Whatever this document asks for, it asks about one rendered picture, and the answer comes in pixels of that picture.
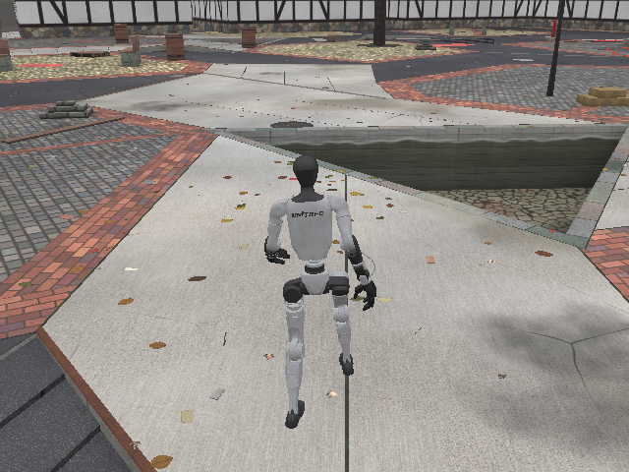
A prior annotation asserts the right robot upper arm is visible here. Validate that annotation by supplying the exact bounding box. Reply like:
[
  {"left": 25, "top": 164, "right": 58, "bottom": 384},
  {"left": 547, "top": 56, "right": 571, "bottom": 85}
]
[{"left": 328, "top": 196, "right": 356, "bottom": 251}]

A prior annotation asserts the left robot upper arm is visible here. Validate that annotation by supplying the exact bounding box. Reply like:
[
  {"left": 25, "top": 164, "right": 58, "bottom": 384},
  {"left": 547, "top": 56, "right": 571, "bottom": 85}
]
[{"left": 266, "top": 199, "right": 289, "bottom": 251}]

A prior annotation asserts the left robot foot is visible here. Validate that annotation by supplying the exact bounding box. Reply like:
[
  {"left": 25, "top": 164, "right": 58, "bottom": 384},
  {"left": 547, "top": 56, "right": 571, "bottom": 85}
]
[{"left": 285, "top": 400, "right": 305, "bottom": 429}]

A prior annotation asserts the robot left hand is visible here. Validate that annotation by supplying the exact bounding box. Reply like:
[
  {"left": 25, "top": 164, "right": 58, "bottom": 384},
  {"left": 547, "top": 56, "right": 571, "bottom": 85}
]
[{"left": 267, "top": 248, "right": 290, "bottom": 265}]

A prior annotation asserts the robot left forearm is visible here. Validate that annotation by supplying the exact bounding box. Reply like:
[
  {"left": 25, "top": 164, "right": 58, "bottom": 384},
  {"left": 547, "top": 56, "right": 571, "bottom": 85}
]
[{"left": 264, "top": 236, "right": 277, "bottom": 259}]

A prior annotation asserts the robot right hand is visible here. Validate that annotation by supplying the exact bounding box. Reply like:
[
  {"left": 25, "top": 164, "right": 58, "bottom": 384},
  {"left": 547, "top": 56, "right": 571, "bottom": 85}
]
[{"left": 354, "top": 281, "right": 376, "bottom": 311}]

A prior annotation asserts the left robot thigh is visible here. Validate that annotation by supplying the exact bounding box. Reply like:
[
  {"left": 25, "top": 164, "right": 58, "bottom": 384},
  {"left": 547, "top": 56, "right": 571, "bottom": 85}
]
[{"left": 283, "top": 277, "right": 306, "bottom": 361}]

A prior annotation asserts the robot right forearm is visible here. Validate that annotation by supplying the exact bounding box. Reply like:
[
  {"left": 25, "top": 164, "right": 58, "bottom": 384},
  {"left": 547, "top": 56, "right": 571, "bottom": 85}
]
[{"left": 347, "top": 235, "right": 372, "bottom": 285}]

